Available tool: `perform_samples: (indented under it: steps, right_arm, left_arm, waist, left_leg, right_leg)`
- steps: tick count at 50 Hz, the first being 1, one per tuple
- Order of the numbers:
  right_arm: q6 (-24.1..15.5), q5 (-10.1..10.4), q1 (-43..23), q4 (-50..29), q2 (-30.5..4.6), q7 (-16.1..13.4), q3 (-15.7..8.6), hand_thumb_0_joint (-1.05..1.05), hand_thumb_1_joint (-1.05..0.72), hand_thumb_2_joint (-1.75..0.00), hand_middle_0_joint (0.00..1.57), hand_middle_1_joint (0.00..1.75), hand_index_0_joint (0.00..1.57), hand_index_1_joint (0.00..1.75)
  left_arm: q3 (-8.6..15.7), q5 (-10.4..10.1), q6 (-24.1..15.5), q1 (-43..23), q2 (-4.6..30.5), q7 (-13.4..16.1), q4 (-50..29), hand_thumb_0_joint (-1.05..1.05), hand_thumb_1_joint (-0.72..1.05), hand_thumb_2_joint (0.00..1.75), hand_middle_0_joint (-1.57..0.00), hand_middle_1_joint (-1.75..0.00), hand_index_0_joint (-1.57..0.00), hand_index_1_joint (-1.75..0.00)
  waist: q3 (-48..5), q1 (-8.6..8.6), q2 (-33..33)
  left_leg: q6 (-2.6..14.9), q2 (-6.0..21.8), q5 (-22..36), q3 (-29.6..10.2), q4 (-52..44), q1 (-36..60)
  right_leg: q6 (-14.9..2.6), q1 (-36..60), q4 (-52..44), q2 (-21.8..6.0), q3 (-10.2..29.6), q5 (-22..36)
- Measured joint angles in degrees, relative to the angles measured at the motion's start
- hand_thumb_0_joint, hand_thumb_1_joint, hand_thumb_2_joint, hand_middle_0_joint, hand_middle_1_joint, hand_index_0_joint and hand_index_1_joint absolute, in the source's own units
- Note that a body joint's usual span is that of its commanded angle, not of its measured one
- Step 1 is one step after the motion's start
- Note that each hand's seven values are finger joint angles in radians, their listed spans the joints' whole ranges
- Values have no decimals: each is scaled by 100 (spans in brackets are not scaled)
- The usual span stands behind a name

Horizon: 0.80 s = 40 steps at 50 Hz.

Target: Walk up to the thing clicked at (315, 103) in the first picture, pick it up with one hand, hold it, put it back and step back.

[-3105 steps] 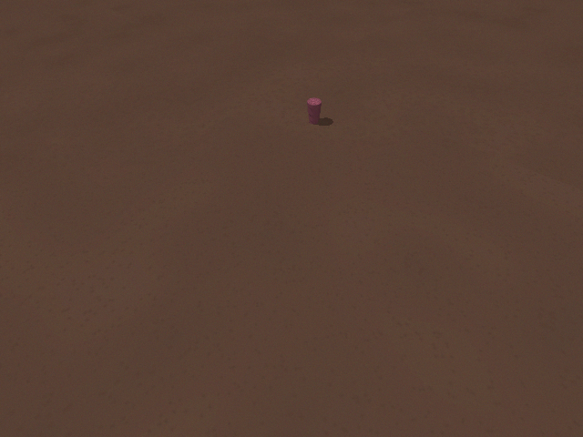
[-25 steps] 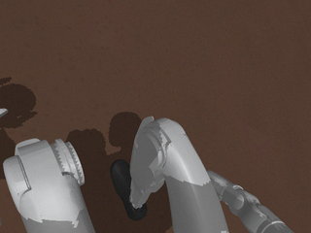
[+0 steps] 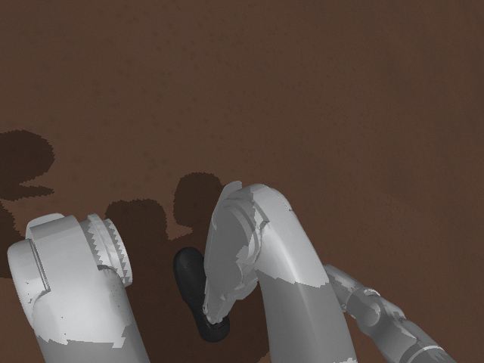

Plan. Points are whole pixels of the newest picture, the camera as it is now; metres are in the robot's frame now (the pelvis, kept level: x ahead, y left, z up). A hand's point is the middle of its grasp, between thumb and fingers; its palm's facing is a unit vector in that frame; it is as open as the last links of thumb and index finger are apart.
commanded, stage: withdraw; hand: left
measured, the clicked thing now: out of the picture +0.43 +0.29 -0.22
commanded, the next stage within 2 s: rise in 0.10 s
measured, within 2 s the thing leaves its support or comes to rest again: neither
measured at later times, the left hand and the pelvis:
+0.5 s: hand out of the picture +0.37 +0.43 -0.03, palm faces +0.42 -0.85 -0.32, open 17.3 cm; pelvis +0.01 -0.01 +0.05, yaw +6 degrees
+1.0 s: hand out of the picture +0.25 +0.34 +0.16, palm faces +0.40 -0.80 -0.45, open 17.3 cm; pelvis +0.05 -0.02 +0.26, yaw +14 degrees
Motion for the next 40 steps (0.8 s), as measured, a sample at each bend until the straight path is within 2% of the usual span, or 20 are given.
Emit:
perform_samples:
  steps: [2,6,10,12,14,16,19,23,27,30,35,40]
  right_arm:
    - [39,52,131,-6,6,-20,-106,0,-91,-90,21,30,21,30]
    - [94,261,404,50,14,-61,-355,0,-91,-90,21,30,21,30]
    - [88,532,521,111,-3,-118,-577,0,-91,-90,21,30,21,30]
    - [79,642,533,95,-10,-152,-651,0,-90,-90,21,30,21,30]
    - [127,786,586,64,81,-181,-834,0,-89,-90,21,30,21,30]
    - [227,919,685,11,193,-208,-1020,0,-89,-90,21,30,21,30]
    - [372,1104,869,-25,319,-235,-1251,0,-89,-90,21,30,21,30]
    - [547,1329,1092,24,404,-285,-1518,0,-90,-91,21,30,21,30]
    - [696,1539,1296,91,435,-327,-1840,0,-91,-91,21,30,21,30]
    - [780,1693,1448,175,453,-364,-2128,0,-90,-91,21,30,21,30]
    - [863,1977,1567,240,515,-451,-2556,0,-90,-90,21,30,21,30]
    - [809,2220,1495,43,626,-672,-2737,1,-90,-90,21,30,21,30]
  left_arm:
    - [32,-20,168,63,12,-65,-345,-2,-58,18,-21,-20,-20,-21]
    - [-202,-127,614,138,-27,-305,-848,-2,-57,16,-17,-16,-15,-17]
    - [-467,-364,1070,73,-77,-627,-771,-2,-58,11,-13,-11,-11,-12]
    - [-445,-446,1280,-3,-122,-765,-674,-2,-59,9,-11,-10,-10,-10]
    - [-360,2,1590,-86,-84,-690,-635,-2,-58,8,-10,-8,-9,-8]
    - [-309,324,1974,-123,-68,-607,-724,-2,-56,7,-9,-7,-8,-7]
    - [-207,640,2482,-28,-139,-444,-983,-2,-55,6,-8,-6,-8,-6]
    - [-105,934,3124,125,-195,-238,-1376,-2,-53,7,-8,-6,-8,-7]
    - [-36,1002,3683,397,-178,-17,-1787,-2,-51,8,-8,-7,-8,-7]
    - [-174,961,4118,713,-335,133,-2152,-2,-48,9,-7,-7,-7,-7]
    - [-663,886,4895,1530,-1099,365,-3293,-2,-47,10,-7,-7,-6,-7]
    - [-1125,844,5501,2548,-1865,629,-4532,-2,-48,9,-7,-7,-7,-7]
  waist:
    - [-89,70,52]
    - [-444,198,280]
    - [-805,266,568]
    - [-899,289,663]
    - [-989,317,685]
    - [-1113,344,709]
    - [-1370,376,817]
    - [-1658,474,1043]
    - [-1909,627,1308]
    - [-2120,793,1477]
    - [-2394,1085,1630]
    - [-2490,1148,1658]
  left_leg:
    - [-6,3,1,42,-43,-5]
    - [17,-18,28,190,-198,-55]
    - [99,-21,94,368,-367,-136]
    - [136,-4,124,434,-429,-152]
    - [148,32,145,506,-508,-150]
    - [136,51,164,579,-618,-146]
    - [110,47,182,703,-828,-129]
    - [91,18,221,895,-1160,-68]
    - [90,8,274,1105,-1512,-13]
    - [94,9,302,1286,-1813,72]
    - [74,19,321,1540,-2492,505]
    - [2,29,340,1646,-3426,1399]
  right_leg:
    - [-16,-13,-15,-12,29,-13]
    - [-40,-51,-74,-73,129,-77]
    - [-20,-108,-160,-118,256,-103]
    - [-7,-128,-199,-119,306,-89]
    - [-16,-163,-240,-111,365,-63]
    - [-44,-197,-300,-117,424,-49]
    - [-91,-228,-411,-154,524,-75]
    - [-136,-225,-588,-223,682,-124]
    - [-164,-250,-785,-272,864,-139]
    - [-170,-244,-959,-299,1030,-155]
    - [-185,46,-1457,-310,1282,-170]
    - [-241,840,-2290,-290,1414,-151]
